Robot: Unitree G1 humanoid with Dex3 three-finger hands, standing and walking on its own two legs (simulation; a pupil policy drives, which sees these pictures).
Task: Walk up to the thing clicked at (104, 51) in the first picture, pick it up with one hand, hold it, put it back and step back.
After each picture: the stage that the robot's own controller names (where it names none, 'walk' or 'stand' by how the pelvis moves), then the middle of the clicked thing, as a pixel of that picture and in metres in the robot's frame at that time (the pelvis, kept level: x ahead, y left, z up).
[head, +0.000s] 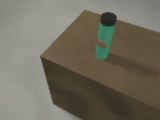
stand; (104, 38) +0.64 -0.10 -0.02
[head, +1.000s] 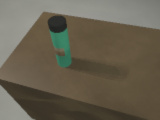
walk; (61, 44) +0.53 +0.12 +0.00
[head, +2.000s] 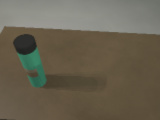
stand; (32, 64) +0.43 +0.21 +0.00
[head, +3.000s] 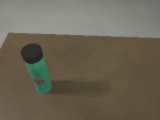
stand; (38, 71) +0.42 +0.20 -0.03
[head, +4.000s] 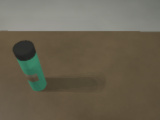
stand; (32, 69) +0.42 +0.21 -0.02
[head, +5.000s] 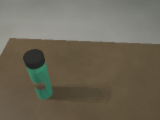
stand; (40, 77) +0.40 +0.18 -0.03
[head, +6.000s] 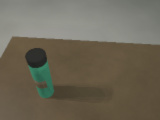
stand; (41, 76) +0.41 +0.18 -0.03
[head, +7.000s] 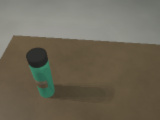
rise first; (42, 75) +0.40 +0.18 -0.03
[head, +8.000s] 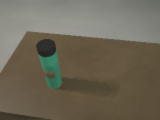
rise first; (50, 66) +0.45 +0.18 -0.02
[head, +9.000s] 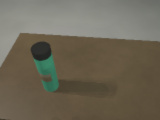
go down; (46, 69) +0.43 +0.18 -0.02
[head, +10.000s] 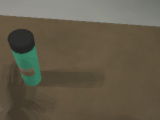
go down; (27, 62) +0.42 +0.16 +0.00
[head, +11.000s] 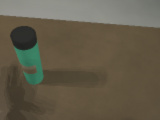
approach; (30, 59) +0.43 +0.16 +0.02
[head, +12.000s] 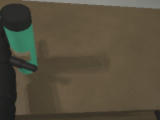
close in; (23, 45) +0.44 +0.16 +0.06
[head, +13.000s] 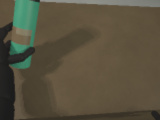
close; (24, 29) +0.51 +0.15 +0.06
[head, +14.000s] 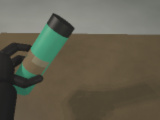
lift; (40, 56) +0.36 +0.12 +0.16
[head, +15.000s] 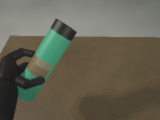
hold; (44, 61) +0.35 +0.12 +0.15
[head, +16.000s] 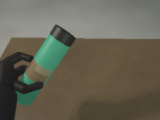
hold; (42, 66) +0.34 +0.13 +0.14
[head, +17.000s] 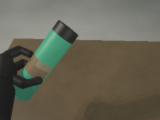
crouch; (43, 62) +0.34 +0.13 +0.16
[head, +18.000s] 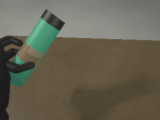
crouch; (33, 49) +0.40 +0.16 +0.15
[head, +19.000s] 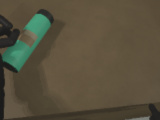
lower; (29, 38) +0.52 +0.12 -0.01
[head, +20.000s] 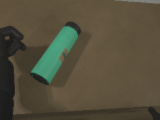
lower; (58, 50) +0.46 +0.03 -0.02
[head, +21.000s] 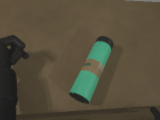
lower; (93, 67) +0.39 -0.08 -0.02
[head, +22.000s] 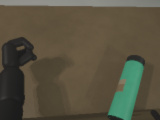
loosen; (127, 87) +0.31 -0.19 -0.03
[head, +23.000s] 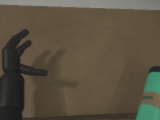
withdraw; (152, 99) +0.27 -0.27 -0.03
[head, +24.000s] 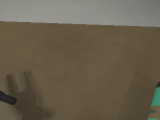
sink last; out of the picture +0.25 -0.28 -0.05
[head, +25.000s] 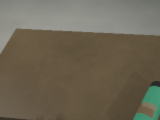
stand; (149, 110) +0.29 -0.22 -0.06
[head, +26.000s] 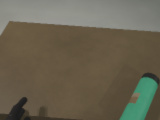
stand; (140, 101) +0.32 -0.21 -0.05
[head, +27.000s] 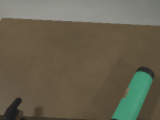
stand; (134, 96) +0.32 -0.18 -0.03
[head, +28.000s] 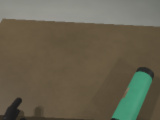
stand; (134, 96) +0.32 -0.18 -0.03
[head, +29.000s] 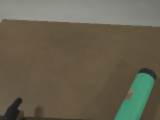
stand; (136, 97) +0.32 -0.19 -0.03
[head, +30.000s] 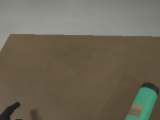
stand; (139, 112) +0.27 -0.20 -0.09
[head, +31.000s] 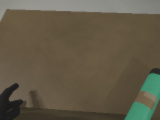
walk; (147, 99) +0.29 -0.22 -0.08
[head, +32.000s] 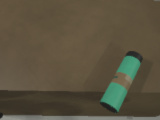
stand; (122, 79) +0.36 -0.15 -0.09
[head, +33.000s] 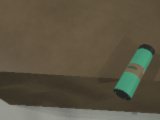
walk; (135, 70) +0.41 -0.21 -0.09
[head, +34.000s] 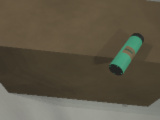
walk; (127, 52) +0.55 -0.21 -0.09
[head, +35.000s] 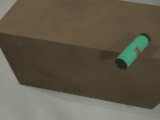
stand; (133, 50) +0.61 -0.25 -0.09
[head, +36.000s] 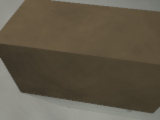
stand; out of the picture +0.08 -0.34 -0.63
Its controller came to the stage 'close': yes
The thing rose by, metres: 0.20
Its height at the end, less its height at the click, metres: -0.71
